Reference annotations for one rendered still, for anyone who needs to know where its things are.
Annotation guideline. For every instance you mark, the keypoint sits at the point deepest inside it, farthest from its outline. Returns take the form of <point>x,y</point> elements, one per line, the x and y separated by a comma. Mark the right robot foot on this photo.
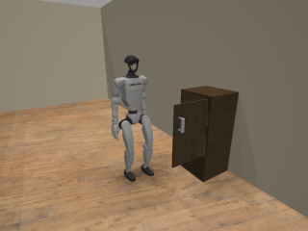
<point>130,175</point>

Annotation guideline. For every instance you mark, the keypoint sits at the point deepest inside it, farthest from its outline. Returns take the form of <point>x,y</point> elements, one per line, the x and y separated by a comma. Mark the cupboard door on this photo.
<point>189,145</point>

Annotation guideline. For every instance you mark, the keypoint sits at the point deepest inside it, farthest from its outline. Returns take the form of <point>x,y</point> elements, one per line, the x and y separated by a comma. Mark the left robot foot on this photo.
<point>147,170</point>

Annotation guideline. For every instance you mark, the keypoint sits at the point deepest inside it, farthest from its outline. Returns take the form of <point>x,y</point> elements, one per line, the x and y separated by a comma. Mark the handle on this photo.
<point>182,125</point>

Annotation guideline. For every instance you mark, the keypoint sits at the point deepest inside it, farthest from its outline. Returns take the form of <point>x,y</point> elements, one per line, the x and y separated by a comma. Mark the robot foot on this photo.
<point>147,170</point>
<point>130,175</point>

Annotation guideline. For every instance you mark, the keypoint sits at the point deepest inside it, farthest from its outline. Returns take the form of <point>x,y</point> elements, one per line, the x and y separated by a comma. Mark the right robot forearm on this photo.
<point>114,112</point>

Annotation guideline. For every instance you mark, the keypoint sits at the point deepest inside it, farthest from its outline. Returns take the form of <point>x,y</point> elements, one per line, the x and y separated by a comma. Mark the right robot hand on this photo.
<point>115,131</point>

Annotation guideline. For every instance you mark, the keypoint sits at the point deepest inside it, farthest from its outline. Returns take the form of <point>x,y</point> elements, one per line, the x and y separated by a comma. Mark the robot left upper arm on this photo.
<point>145,81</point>

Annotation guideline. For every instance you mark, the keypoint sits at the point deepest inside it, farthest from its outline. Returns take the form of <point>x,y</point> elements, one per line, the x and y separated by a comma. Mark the left robot forearm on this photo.
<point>143,107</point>

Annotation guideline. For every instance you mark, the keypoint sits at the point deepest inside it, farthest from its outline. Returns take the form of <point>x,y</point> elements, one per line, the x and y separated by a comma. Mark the robot right upper arm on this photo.
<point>118,83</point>

